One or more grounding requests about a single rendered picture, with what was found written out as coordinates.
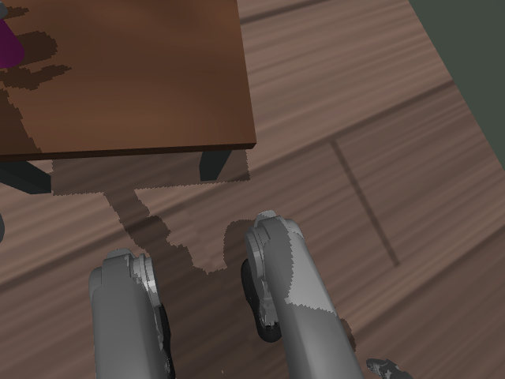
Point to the right robot hand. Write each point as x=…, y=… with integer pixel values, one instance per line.
x=386, y=369

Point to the left robot foot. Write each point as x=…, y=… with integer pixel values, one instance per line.
x=166, y=343

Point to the coffee table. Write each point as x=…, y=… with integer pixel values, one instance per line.
x=122, y=78

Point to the right robot foot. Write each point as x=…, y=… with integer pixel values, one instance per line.
x=267, y=333

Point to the can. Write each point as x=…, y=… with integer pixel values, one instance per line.
x=11, y=50

